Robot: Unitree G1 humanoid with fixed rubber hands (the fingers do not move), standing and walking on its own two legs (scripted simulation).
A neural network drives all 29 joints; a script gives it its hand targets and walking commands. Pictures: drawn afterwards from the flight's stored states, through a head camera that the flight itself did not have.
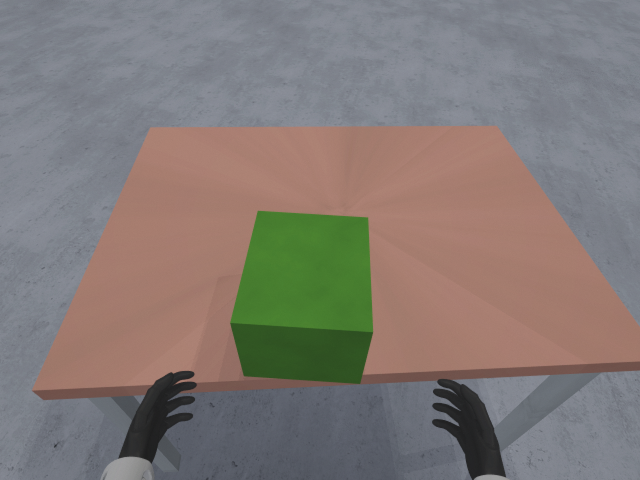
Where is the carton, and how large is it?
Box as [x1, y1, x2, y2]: [230, 211, 372, 383]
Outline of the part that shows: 258,211 230,321 243,374 247,376 359,383 372,334 367,217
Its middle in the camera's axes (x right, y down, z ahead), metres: -0.02 +0.10 +0.64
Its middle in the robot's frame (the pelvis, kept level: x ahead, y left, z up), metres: +0.40 +0.07 -0.05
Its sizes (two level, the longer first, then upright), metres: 0.217 0.187 0.162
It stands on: a table, 0.64 m high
